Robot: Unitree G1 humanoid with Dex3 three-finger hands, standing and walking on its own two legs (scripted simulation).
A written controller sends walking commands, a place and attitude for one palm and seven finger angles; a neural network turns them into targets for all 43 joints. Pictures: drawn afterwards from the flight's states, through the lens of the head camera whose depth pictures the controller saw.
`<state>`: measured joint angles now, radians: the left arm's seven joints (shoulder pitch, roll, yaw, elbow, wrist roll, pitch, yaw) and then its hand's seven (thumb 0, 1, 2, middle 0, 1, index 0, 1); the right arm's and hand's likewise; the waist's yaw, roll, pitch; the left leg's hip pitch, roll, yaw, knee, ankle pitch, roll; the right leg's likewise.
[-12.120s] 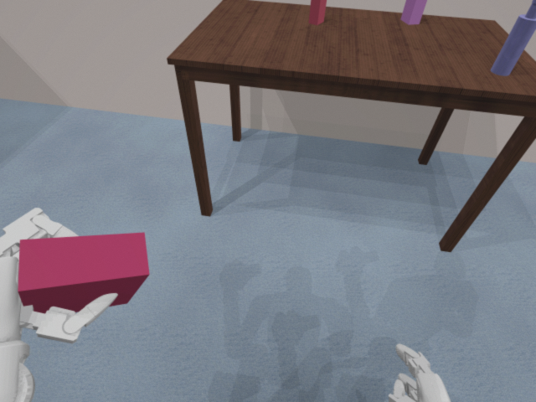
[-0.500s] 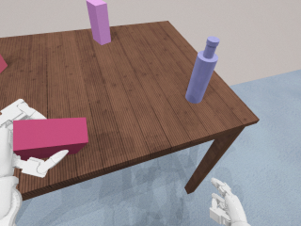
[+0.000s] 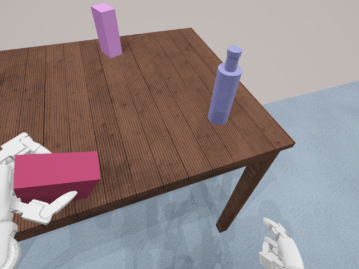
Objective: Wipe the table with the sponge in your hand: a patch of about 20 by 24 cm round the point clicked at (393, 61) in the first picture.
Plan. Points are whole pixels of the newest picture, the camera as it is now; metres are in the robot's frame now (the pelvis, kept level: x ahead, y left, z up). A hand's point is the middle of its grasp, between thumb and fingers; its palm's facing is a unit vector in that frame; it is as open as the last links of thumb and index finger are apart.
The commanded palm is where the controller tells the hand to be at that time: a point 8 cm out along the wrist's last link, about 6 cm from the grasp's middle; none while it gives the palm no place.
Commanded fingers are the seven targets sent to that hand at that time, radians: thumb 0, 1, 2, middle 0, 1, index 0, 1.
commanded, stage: come to a stop and stand still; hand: left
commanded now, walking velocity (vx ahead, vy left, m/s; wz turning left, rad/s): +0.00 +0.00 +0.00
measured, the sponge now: (68, 179) +0.23 +0.22 +0.13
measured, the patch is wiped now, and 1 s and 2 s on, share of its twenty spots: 0.00 0.00 0.00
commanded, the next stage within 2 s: look again from close up in 0.42 s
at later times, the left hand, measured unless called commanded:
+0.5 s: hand (47, 180) +0.22 +0.25 +0.15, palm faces +0.38 -0.85 -0.36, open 9.1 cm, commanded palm +0.16 +0.28 +0.17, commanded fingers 0.00 0.10 1.30 -1.20 -1.60 -1.20 -1.60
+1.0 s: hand (33, 177) +0.22 +0.27 +0.15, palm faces +0.40 -0.84 -0.36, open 9.1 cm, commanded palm +0.16 +0.30 +0.17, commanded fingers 0.00 0.10 1.30 -1.20 -1.60 -1.20 -1.60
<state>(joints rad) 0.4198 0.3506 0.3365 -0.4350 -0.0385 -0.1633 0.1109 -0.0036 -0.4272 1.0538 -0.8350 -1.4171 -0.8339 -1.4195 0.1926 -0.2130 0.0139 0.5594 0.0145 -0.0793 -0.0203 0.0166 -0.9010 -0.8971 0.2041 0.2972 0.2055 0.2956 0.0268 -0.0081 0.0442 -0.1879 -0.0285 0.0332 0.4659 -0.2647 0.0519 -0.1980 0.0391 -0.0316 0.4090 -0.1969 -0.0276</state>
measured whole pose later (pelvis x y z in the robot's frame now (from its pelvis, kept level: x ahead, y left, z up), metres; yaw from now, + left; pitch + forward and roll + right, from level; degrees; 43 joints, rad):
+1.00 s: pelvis +0.00 +0.01 +0.00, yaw +1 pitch -1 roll -1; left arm 0.42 0.35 0.33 -0.47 -0.04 -0.15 0.12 0.00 -0.43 1.06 -0.83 -1.42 -0.83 -1.42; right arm 0.18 -0.19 0.02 0.56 0.02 -0.08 -0.03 0.02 -0.90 -0.90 0.20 0.30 0.21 0.30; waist 0.04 -0.01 0.06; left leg -0.17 -0.06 0.03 0.43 -0.25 0.07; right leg -0.19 0.01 -0.03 0.40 -0.20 -0.01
